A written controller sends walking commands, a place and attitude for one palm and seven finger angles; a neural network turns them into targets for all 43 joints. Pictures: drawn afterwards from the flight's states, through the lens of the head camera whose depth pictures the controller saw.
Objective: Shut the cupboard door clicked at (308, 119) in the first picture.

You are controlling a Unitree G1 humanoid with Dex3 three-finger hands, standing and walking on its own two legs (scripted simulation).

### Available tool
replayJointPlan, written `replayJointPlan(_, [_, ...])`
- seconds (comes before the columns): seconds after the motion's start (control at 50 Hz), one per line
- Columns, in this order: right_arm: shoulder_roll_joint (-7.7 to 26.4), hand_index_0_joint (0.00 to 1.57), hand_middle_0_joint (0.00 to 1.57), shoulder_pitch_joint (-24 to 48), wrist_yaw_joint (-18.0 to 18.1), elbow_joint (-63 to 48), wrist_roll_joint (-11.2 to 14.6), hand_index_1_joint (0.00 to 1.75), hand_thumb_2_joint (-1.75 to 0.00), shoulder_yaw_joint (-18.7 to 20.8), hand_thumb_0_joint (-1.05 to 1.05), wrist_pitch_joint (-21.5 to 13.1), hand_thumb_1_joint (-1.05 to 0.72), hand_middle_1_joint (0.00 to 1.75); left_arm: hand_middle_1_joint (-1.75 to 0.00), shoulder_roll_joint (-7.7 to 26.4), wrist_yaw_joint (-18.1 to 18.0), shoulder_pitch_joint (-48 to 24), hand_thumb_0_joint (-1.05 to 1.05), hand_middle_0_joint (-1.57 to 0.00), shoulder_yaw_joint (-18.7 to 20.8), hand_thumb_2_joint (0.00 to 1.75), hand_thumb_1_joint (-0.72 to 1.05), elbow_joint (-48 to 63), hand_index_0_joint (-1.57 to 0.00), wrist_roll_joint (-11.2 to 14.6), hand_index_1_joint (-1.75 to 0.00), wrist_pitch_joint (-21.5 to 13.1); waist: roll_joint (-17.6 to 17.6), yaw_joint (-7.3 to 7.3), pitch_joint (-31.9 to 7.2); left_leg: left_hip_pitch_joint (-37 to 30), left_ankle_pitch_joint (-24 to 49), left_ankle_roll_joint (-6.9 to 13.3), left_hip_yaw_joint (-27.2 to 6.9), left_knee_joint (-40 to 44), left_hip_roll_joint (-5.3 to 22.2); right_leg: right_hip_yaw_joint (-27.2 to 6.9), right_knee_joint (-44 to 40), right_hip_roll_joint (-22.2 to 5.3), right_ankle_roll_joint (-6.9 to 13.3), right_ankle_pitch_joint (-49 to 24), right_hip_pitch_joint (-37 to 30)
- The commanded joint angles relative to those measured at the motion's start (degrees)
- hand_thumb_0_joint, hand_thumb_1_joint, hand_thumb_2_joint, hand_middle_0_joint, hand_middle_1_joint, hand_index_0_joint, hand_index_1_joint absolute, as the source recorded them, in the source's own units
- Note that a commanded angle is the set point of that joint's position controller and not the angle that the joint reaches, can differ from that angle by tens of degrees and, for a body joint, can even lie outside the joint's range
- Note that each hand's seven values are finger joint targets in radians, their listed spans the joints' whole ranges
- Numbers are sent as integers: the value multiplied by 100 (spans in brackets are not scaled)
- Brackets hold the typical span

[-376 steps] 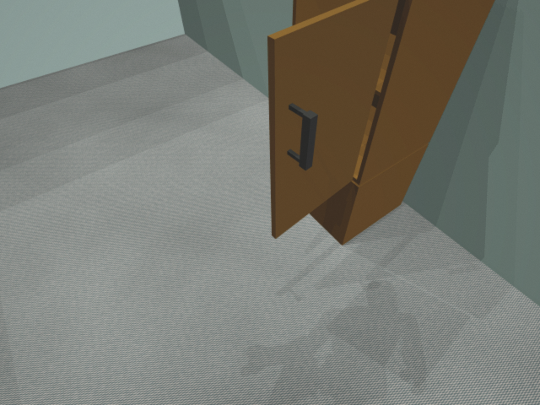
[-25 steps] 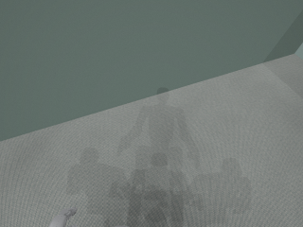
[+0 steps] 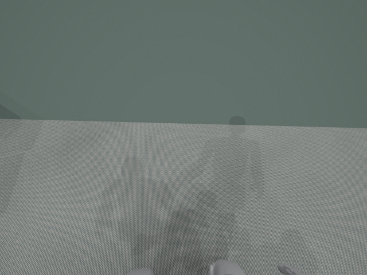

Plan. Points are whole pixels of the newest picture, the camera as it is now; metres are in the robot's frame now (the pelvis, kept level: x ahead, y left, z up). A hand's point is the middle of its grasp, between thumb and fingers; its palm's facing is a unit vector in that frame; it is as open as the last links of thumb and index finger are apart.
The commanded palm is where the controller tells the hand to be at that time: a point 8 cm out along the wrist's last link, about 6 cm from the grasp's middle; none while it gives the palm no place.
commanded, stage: walk to a spot facing it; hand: left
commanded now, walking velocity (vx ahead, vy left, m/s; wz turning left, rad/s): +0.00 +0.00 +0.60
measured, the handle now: out of the picture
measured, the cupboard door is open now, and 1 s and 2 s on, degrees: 96 96 96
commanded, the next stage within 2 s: none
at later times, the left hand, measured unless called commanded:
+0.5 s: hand out of the picture +0.03 +0.15 -0.16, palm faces +0.30 -0.93 -0.22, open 7.4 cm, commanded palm none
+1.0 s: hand (88, 273) +0.13 +0.22 -0.14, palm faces +0.53 -0.81 -0.26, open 7.4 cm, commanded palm none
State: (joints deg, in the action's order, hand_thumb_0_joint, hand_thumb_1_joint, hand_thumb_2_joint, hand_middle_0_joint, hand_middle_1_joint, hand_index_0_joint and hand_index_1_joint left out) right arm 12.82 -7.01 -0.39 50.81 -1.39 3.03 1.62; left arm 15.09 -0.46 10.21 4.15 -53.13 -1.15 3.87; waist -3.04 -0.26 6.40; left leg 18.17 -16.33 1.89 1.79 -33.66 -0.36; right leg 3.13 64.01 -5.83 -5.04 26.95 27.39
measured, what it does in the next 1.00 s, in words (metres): walks ahead, turning left: right foot, then left foot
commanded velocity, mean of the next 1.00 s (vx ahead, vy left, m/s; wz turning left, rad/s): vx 0.17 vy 0.00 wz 0.60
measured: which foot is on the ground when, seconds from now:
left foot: down 0.00-0.24, up 0.26-0.56, down 0.58-0.96, up 0.98-1.00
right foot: up 0.00-0.22, down 0.24-0.58, up 0.60-0.94, down 0.96-1.00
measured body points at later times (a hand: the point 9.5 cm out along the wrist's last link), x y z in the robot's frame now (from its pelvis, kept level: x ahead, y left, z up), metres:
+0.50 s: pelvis +0.02 -0.05 +0.01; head +0.07 -0.03 +0.45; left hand +0.01 +0.20 -0.14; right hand +0.18 -0.27 -0.13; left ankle -0.02 +0.07 -0.69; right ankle +0.02 -0.17 -0.73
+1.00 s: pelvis +0.13 -0.03 +0.00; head +0.18 -0.02 +0.44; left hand +0.10 +0.26 -0.12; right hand +0.27 -0.24 -0.16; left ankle -0.01 +0.06 -0.71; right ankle +0.22 -0.11 -0.73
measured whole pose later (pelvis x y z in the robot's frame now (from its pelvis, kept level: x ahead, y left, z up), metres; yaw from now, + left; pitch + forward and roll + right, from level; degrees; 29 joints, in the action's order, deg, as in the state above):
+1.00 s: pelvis +0.13 -0.03 +0.00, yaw +35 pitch +1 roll +0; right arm 13.3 -16.9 -0.9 57.7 -1.2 4.0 1.1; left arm 13.3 2.0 6.5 3.6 -50.0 -1.7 -2.1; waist 1.8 2.1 3.9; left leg 16.6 -29.0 -0.2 -5.1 -45.5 -0.2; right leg 5.7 34.4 -3.3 -1.0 16.1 20.2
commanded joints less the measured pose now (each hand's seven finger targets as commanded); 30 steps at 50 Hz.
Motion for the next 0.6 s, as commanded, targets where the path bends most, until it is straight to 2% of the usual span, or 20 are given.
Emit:
replayJointPlan(0.0, [1226,20,20,-227,105,-241,4,30,-90,302,0,-56,-90,30,-30,369,18,-176,0,-20,78,90,90,594,-20,22,-30,-173,1077,138,-764,-625,1597,652,-1478,1485,1371,-246,-419,41,-10,-301,139])
replayJointPlan(0.04, [1261,20,20,-278,87,-219,-12,30,-90,331,0,-36,-90,30,-30,351,12,-267,0,-20,62,90,90,655,-20,28,-30,-180,1022,181,-754,-568,1299,684,-1680,1502,1352,-216,-954,143,7,-244,-40])
replayJointPlan(0.08, [1290,20,20,-275,67,-222,-22,30,-90,364,0,-7,-90,30,-30,336,14,-309,0,-20,47,90,90,716,-20,29,-30,-199,1217,193,-766,-464,1132,654,-1798,1456,1265,-147,-1449,280,36,-200,-311])
replayJointPlan(0.12, [1314,20,20,-190,60,-260,-24,30,-90,394,0,22,-90,30,-30,334,-3,-177,0,-20,43,90,90,708,-20,50,-30,-228,1286,139,-797,-268,1284,641,-1999,1311,1209,-96,-2029,431,86,-251,-761])
replayJointPlan(0.16, [1272,20,20,0,54,-328,11,30,-90,416,0,44,-90,30,-30,407,-18,224,0,-20,69,90,90,635,-20,55,-30,-294,1207,-68,-896,96,1377,481,-1963,950,1010,-39,-3041,541,117,-876,-1568])
replayJointPlan(0.18, [1131,20,20,80,43,-387,45,30,-90,401,0,51,-90,30,-30,530,-50,482,0,-20,122,90,90,595,-20,54,-30,-350,892,-208,-997,479,1010,274,-1870,598,764,-164,-3926,354,167,-1254,-2240])
replayJointPlan(0.2, [771,20,20,3,4,-466,101,30,-90,364,0,54,-90,30,-30,982,-110,671,0,-20,221,90,90,583,-20,-32,-30,-420,-384,-291,-1054,1462,-179,-131,-1233,-479,135,-1451,-4786,-876,520,-1048,-2980])
replayJointPlan(0.22, [619,20,20,74,-29,-610,90,30,-90,325,0,33,-90,30,-30,1334,-125,618,0,-20,248,90,90,634,-20,-75,-30,-434,-1485,-333,-916,1816,-1879,-457,-364,-2018,-409,-2517,-5056,-2228,1234,-1642,-2590])
replayJointPlan(0.24, [770,20,20,78,-49,-559,28,30,-90,351,0,67,-90,30,-30,1147,-150,434,0,-20,178,90,90,681,-20,-31,-30,-442,-1049,-202,-790,1663,-1733,-399,-626,-3009,-83,-2145,-4881,-2150,1459,-1993,-2027])
replayJointPlan(0.26, [696,20,20,64,-44,-487,39,30,-90,375,0,121,-90,30,-30,927,-191,207,0,-20,173,90,90,722,-20,-16,-30,-440,-1193,-60,-819,1730,-1566,-434,-600,-3494,21,-1901,-4689,-1871,1401,-2571,-1999])
replayJointPlan(0.28, [719,20,20,32,-76,-358,34,30,-90,352,0,153,-90,30,-30,725,-177,-35,0,-20,84,90,90,756,-20,3,-30,-433,-1142,58,-610,1698,-1181,-497,-515,-3718,185,-1177,-4517,-1540,1315,-3042,-1926])
replayJointPlan(0.32, [542,20,20,42,-132,-302,54,30,-90,279,0,183,-90,30,-30,618,-154,-54,0,-20,42,90,90,777,-20,-7,-30,-454,-1037,98,-619,1466,-961,-604,-198,-3232,188,-419,-4372,-1246,1146,-3743,-1983])
replayJointPlan(0.38, [383,20,20,346,-180,-341,79,30,-90,206,0,178,-90,30,-30,806,-148,257,0,-20,102,90,90,649,-20,-33,-30,-456,-732,-103,-620,1079,-982,-627,185,-2026,138,-125,-4218,-1316,1103,-4057,-2233])
replayJointPlan(0.42, [339,20,20,442,-190,-384,88,30,-90,164,0,131,-90,30,-30,921,-138,460,0,-20,144,90,90,558,-20,-47,-30,-453,-861,-209,-746,895,-990,-584,335,-1368,82,-96,-4017,-1391,1114,-4352,-2475])
replayJointPlan(0.46, [353,20,20,378,-181,-402,100,30,-90,148,0,82,-90,30,-30,977,-119,526,0,-20,183,90,90,474,-20,-57,-30,-449,-968,-207,-882,564,-896,-514,444,-691,47,-42,-3795,-1474,1031,-4238,-2585])
replayJointPlan(0.5, [466,20,20,85,-164,-338,60,30,-90,146,0,23,-90,30,-30,1018,-55,481,0,-20,222,90,90,449,-20,-7,-30,-439,-808,-39,-964,-240,-300,-412,603,149,-29,220,-3540,-1407,756,-3144,-2134])
replayJointPlan(0.52, [691,20,20,-272,-156,-263,34,30,-90,201,0,-25,-90,30,-30,952,-13,384,0,-20,224,90,90,480,-20,25,-30,-427,-282,208,-1053,-1143,15,-270,392,775,86,389,-2919,-1327,539,-2347,-1403])
replayJointPlan(0.54, [1341,20,20,-814,-117,-180,-26,30,-90,365,0,-87,-90,30,-30,626,55,320,0,-20,181,90,90,646,-20,54,-30,-404,1299,524,-1362,-2206,119,377,-1501,1198,1372,841,-1453,-615,141,-661,10])
replayJointPlan(0.56, [1770,20,20,-1422,-60,-79,-45,30,-90,470,0,-90,-90,30,-30,355,99,-313,0,-20,27,90,90,1005,-20,20,-30,-430,2099,853,-1270,-2607,704,1130,-3081,1579,2476,550,-169,-88,-3,1096,1350])
replayJointPlan(0.58, [1719,20,20,-1555,-2,41,-32,30,-90,450,0,-96,-90,30,-30,474,90,-789,0,-20,46,90,90,1079,-20,-17,-30,-411,1369,893,-1092,-2048,-168,1266,-3178,1743,2473,-79,242,-200,72,880,1532])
